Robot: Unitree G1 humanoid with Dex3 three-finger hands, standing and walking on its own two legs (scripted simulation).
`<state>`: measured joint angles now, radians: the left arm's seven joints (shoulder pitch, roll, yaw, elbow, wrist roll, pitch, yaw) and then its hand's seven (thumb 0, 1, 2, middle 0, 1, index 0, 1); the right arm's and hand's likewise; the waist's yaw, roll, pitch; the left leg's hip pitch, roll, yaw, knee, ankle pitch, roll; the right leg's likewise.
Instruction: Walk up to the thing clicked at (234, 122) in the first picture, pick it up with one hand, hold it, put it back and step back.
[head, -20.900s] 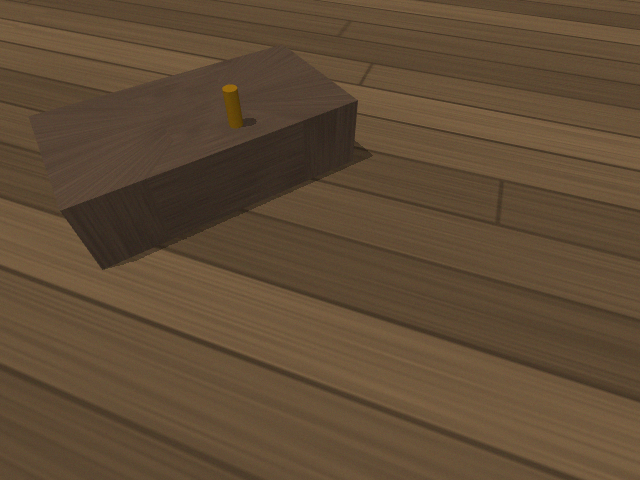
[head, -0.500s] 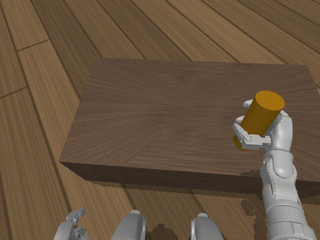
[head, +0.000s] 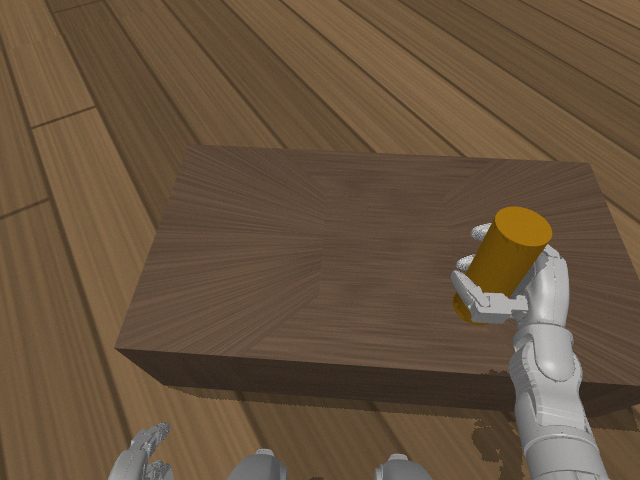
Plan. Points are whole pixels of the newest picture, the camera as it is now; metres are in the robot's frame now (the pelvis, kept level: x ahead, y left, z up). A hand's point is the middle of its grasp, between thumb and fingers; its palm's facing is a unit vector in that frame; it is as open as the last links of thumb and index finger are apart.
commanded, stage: lift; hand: right
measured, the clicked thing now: (495, 271) +0.35 -0.18 +0.06
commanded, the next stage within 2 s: hold in 0.10 s
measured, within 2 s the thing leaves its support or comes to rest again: neither
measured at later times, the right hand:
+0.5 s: hand (494, 281) +0.33 -0.17 +0.06, palm faces +0.15 +0.99 -0.02, open 8.2 cm
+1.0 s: hand (497, 278) +0.33 -0.17 +0.07, palm faces +0.15 +0.99 -0.01, open 8.2 cm
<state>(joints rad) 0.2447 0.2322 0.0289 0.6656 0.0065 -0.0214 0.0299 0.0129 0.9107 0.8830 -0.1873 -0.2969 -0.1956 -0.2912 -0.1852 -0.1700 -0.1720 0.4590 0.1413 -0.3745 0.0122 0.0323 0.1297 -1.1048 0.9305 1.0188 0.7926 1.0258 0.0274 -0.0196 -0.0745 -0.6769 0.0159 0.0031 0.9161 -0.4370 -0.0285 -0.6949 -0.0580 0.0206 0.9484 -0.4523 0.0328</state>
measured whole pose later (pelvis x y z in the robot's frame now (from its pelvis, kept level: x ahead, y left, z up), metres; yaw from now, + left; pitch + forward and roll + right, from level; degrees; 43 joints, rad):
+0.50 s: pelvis +0.00 +0.00 +0.01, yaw +0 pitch +9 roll +1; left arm 0.23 0.22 0.02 0.66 0.00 -0.02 0.04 0.01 0.90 0.89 -0.20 -0.30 -0.20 -0.30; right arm -0.14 -0.16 -0.14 0.41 0.14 -0.35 0.00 0.03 0.13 -1.10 0.93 1.02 0.79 1.03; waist 0.01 -0.02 -0.06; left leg -0.59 0.02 0.00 0.85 -0.41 -0.03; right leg -0.61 -0.05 0.02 0.88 -0.42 0.03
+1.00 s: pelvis +0.00 +0.00 +0.02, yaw +0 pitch +7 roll +1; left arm 0.23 0.22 0.02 0.67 0.00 -0.03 0.04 0.01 0.90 0.90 -0.20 -0.31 -0.20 -0.30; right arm -0.12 -0.16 -0.14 0.38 0.15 -0.33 0.00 0.03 0.13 -1.10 0.93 1.03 0.79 1.03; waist 0.01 -0.02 -0.05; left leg -0.54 0.02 0.00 0.81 -0.40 -0.03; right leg -0.56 -0.05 0.01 0.85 -0.42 0.03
